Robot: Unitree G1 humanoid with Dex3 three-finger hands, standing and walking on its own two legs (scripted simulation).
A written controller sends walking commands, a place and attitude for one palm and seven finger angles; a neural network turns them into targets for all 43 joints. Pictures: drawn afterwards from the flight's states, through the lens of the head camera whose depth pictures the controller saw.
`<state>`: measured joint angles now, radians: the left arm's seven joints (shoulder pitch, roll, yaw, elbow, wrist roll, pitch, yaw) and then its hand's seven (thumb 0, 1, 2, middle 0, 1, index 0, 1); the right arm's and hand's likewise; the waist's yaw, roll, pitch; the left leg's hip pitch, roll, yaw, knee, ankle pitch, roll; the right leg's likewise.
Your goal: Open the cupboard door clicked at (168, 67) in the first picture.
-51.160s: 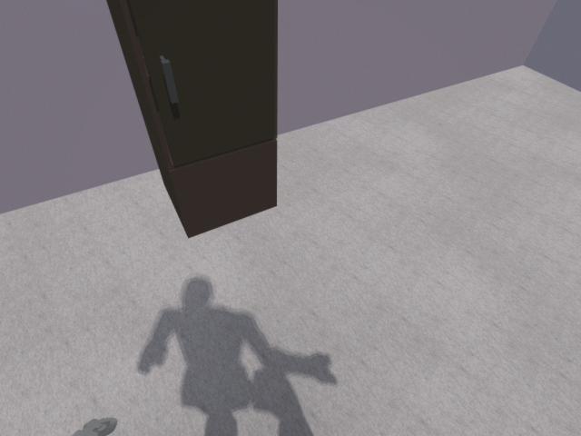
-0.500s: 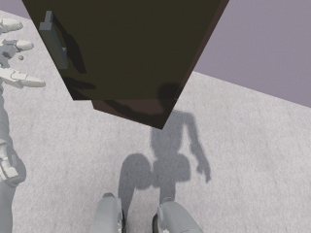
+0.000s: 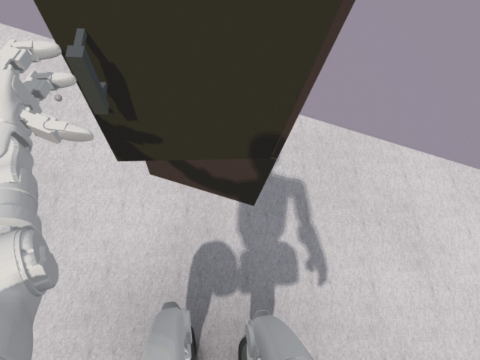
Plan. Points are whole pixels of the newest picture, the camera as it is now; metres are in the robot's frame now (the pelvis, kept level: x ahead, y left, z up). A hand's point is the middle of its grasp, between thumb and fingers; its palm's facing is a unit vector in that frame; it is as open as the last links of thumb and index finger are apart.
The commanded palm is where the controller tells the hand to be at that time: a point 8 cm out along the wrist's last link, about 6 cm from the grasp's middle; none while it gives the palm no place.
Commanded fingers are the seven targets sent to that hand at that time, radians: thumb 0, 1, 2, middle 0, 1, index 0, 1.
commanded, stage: slide the fingers in behind the handle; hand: left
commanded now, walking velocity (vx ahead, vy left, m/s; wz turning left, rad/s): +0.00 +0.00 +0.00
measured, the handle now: (91, 74) +0.55 +0.21 +0.08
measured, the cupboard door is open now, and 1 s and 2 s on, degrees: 21 21 20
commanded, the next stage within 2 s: close the thumb around the handle in 1.18 s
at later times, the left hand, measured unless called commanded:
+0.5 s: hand (90, 99) +0.50 +0.20 +0.07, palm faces +0.06 -1.00 -0.01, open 14.0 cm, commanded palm +0.48 +0.24 +0.07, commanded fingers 0.00 -0.50 0.30 -0.30 -1.20 -0.30 -1.20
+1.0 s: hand (100, 98) +0.50 +0.18 +0.08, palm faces +0.07 -1.00 -0.03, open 14.0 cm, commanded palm +0.47 +0.23 +0.07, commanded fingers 0.00 -0.50 0.30 -0.30 -1.20 -0.30 -1.20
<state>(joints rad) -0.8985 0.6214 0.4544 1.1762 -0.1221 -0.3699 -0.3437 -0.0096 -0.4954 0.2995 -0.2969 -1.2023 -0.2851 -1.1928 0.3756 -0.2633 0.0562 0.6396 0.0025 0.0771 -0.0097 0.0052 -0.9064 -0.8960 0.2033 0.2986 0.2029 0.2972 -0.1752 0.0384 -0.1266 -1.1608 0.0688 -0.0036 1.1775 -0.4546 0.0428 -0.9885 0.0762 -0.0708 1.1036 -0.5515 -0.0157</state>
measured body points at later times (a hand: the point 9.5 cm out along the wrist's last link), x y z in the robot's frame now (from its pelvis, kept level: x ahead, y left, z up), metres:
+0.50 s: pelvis -0.01 -0.01 +0.00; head +0.12 +0.02 +0.43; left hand +0.49 +0.25 +0.08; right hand +0.00 -0.27 -0.11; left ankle +0.04 +0.09 -0.64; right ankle -0.02 -0.12 -0.64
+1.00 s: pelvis -0.01 -0.02 +0.00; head +0.12 +0.00 +0.43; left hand +0.49 +0.24 +0.08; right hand +0.00 -0.28 -0.11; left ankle +0.04 +0.09 -0.64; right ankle -0.02 -0.12 -0.64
